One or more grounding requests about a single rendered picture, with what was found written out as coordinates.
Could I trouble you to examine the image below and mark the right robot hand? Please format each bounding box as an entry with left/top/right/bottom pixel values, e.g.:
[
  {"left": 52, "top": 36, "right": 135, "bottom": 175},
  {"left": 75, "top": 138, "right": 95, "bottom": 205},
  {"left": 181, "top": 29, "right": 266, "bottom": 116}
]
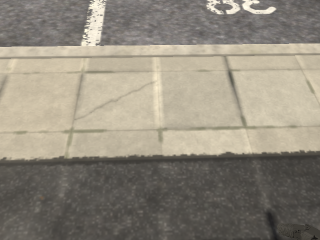
[{"left": 277, "top": 223, "right": 320, "bottom": 240}]

